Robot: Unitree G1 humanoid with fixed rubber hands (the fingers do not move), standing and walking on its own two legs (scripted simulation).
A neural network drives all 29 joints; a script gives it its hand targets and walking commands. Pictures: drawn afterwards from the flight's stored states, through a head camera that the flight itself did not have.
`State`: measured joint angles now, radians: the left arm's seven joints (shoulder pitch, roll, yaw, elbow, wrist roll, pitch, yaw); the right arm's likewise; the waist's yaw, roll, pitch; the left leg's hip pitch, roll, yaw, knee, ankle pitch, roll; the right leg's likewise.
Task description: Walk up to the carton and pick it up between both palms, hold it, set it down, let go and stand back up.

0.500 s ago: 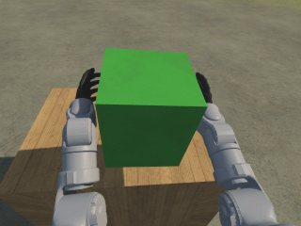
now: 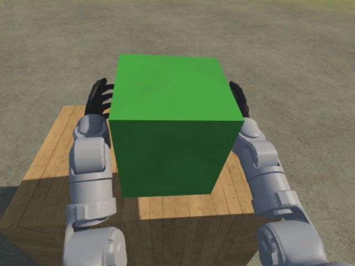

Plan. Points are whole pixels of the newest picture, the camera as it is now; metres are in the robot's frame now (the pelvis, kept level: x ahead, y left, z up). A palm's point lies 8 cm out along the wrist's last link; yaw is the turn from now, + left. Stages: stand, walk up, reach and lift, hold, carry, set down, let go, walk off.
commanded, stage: hold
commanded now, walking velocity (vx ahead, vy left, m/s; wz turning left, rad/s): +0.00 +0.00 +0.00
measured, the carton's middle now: (168, 129) +0.36 +0.01 +0.16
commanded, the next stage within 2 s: none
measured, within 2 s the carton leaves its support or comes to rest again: neither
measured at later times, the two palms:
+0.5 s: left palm (97, 117) +0.36 +0.16 +0.21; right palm (238, 117) +0.36 -0.14 +0.19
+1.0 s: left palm (96, 116) +0.36 +0.16 +0.21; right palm (237, 117) +0.36 -0.14 +0.19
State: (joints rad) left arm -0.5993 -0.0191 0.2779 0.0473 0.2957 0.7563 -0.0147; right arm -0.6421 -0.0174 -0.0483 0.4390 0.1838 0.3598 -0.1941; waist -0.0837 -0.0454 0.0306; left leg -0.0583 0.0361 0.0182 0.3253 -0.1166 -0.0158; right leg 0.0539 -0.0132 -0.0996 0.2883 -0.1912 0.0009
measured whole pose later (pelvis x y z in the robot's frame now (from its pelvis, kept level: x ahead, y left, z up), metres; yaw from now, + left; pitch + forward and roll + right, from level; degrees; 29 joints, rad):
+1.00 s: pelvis +0.00 +0.00 +0.00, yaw +0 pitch -9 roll -1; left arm -0.58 -0.02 0.28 0.02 0.30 0.77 -0.03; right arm -0.63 -0.02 -0.04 0.41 0.19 0.37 -0.20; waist -0.09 -0.05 0.04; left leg -0.05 0.04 0.01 0.33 -0.12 -0.02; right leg 0.07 -0.01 -0.10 0.28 -0.20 0.00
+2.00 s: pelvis +0.00 +0.00 +0.00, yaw +0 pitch -9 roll -1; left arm -0.58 -0.02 0.28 0.01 0.31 0.77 -0.03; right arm -0.63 -0.01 -0.04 0.41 0.18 0.36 -0.20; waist -0.09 -0.05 0.05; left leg -0.04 0.04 0.01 0.33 -0.12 -0.02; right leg 0.08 -0.01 -0.10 0.28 -0.20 0.00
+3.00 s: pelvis +0.01 +0.00 +0.00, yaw +0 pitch -9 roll +0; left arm -0.57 -0.08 0.33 0.21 0.37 0.45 -0.07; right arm -0.57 0.06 -0.17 0.62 -0.05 -0.01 -0.13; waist -0.02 -0.06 0.09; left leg -0.02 0.03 0.02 0.30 -0.12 -0.02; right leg 0.09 -0.02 -0.09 0.28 -0.20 0.00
